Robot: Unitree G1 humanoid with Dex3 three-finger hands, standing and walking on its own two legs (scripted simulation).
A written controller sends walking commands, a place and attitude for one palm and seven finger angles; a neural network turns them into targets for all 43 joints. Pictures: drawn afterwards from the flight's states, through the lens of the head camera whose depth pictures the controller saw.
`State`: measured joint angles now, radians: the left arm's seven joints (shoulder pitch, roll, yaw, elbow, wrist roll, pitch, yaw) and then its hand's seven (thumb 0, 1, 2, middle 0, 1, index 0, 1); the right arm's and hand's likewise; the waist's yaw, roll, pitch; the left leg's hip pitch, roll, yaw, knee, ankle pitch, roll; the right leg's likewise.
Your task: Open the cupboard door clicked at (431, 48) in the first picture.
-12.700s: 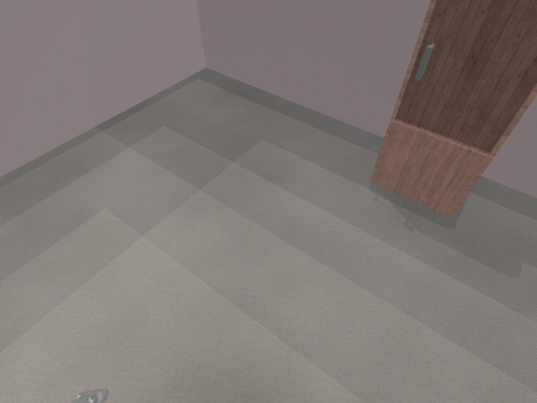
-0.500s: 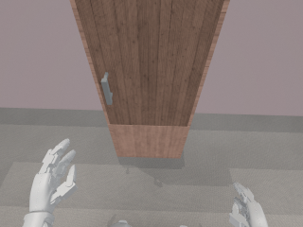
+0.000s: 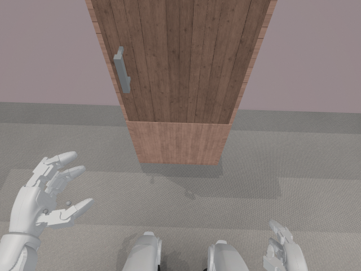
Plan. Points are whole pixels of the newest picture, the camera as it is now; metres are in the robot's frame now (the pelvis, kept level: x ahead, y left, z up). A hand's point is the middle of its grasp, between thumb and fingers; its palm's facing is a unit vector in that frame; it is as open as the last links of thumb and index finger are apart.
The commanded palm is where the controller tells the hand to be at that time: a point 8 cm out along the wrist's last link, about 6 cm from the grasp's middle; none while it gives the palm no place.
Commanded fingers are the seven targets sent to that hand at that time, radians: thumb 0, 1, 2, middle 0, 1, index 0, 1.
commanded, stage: raise the hand with hooked fingers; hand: left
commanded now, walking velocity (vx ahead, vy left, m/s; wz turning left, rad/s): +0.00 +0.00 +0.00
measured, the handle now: (123, 70) +0.61 +0.20 +0.04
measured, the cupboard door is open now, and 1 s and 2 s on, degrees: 0 0 0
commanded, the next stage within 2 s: move the hooked fingers beside the handle in 1.34 s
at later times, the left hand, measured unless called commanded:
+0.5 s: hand (48, 192) +0.26 +0.28 +0.04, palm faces +0.04 -1.00 -0.05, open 13.5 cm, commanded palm +0.24 +0.33 +0.05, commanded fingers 0.00 -0.50 0.30 -0.30 -1.20 -0.30 -1.20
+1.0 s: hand (48, 172) +0.29 +0.29 +0.05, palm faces +0.01 -1.00 -0.05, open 14.0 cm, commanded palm +0.27 +0.34 +0.05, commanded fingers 0.00 -0.50 0.30 -0.30 -1.20 -0.30 -1.20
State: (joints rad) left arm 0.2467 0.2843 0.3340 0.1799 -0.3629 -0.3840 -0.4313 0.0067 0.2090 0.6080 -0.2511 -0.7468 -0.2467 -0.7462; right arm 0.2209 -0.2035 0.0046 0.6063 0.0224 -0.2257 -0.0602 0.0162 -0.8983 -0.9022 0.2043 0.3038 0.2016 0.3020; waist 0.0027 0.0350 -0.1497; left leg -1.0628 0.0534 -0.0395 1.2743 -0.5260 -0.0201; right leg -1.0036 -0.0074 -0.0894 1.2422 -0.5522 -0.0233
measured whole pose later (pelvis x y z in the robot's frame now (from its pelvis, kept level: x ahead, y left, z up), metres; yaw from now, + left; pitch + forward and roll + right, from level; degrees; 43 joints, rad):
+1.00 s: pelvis +0.01 +0.02 +0.00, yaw -1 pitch +20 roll -3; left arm 0.03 0.40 0.45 0.37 -0.38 -0.38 -0.52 -0.01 -0.50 0.30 -0.30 -1.20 -0.30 -1.20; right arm 0.25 -0.28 0.01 0.55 0.03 -0.19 -0.05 0.01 -0.90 -0.90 0.20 0.30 0.20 0.30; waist -0.02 0.02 -0.15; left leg -1.09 0.04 -0.02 1.26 -0.53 0.01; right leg -1.02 -0.01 -0.07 1.21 -0.54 0.01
